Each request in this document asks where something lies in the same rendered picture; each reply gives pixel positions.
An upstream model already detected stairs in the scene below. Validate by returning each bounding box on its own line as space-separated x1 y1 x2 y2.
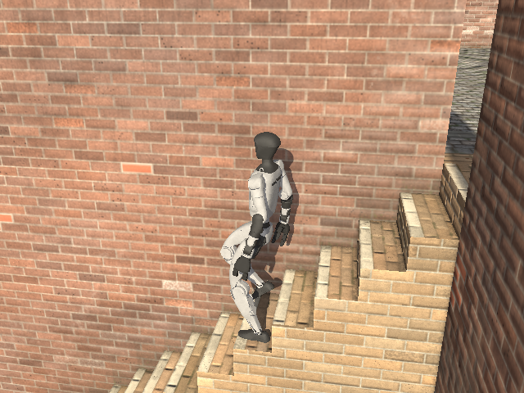
109 164 465 393

